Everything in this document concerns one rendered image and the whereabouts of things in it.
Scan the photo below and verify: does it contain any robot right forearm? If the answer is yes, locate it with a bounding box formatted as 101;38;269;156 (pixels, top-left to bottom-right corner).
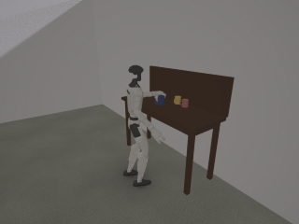
135;110;156;133

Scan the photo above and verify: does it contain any sponge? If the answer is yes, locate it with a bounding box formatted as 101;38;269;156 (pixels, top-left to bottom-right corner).
154;94;165;105

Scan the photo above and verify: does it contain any robot left forearm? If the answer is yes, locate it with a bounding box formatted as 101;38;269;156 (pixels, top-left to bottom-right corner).
143;91;158;98

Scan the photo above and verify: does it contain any right robot upper arm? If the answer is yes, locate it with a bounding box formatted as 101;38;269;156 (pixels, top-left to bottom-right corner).
134;88;143;116

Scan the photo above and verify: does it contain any table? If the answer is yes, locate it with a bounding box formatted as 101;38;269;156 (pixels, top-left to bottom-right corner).
121;65;235;195

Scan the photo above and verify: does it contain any robot left hand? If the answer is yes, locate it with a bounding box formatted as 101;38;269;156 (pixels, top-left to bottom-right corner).
154;91;166;102

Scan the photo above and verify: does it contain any robot left thigh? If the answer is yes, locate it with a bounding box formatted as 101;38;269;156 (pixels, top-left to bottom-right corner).
131;126;140;153

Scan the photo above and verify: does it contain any humanoid robot head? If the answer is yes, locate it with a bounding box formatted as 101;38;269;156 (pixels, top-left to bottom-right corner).
128;65;144;88

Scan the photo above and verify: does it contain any robot right hand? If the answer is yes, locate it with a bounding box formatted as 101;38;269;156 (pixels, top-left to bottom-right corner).
151;129;165;145

